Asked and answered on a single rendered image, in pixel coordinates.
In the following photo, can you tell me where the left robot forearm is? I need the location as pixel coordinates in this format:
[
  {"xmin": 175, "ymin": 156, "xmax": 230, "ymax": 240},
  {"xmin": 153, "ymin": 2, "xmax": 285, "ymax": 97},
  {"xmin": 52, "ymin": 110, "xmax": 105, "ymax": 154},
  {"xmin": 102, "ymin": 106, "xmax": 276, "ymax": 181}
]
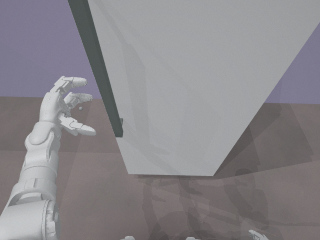
[{"xmin": 0, "ymin": 121, "xmax": 62, "ymax": 221}]

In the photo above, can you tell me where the handle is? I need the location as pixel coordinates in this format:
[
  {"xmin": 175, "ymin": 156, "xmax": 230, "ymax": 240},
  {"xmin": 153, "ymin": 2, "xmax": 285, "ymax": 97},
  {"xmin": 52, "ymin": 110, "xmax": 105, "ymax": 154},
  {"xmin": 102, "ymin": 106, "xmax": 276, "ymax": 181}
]
[{"xmin": 67, "ymin": 0, "xmax": 124, "ymax": 138}]

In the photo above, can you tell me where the right robot hand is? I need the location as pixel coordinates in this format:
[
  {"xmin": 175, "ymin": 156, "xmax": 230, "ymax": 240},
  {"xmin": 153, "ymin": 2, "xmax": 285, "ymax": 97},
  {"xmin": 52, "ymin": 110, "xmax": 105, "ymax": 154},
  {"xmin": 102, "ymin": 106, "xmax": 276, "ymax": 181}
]
[{"xmin": 248, "ymin": 230, "xmax": 268, "ymax": 240}]

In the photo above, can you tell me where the left robot hand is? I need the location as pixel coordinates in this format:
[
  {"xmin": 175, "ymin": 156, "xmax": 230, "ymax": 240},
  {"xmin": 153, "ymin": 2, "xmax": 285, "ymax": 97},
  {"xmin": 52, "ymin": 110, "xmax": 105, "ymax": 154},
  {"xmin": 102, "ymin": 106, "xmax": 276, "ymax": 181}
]
[{"xmin": 39, "ymin": 76, "xmax": 97, "ymax": 136}]

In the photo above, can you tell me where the robot left upper arm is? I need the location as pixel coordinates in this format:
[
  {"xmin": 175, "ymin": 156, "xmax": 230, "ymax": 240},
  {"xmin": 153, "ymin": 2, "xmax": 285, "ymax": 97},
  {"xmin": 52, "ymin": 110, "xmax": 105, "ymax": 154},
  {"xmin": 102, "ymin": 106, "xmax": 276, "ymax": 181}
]
[{"xmin": 0, "ymin": 199, "xmax": 61, "ymax": 240}]

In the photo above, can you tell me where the fridge door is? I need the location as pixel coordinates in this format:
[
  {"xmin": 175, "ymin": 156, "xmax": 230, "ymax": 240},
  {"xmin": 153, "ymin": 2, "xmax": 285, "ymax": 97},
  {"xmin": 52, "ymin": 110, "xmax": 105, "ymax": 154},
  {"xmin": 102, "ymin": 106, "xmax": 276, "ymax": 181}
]
[{"xmin": 88, "ymin": 0, "xmax": 320, "ymax": 176}]

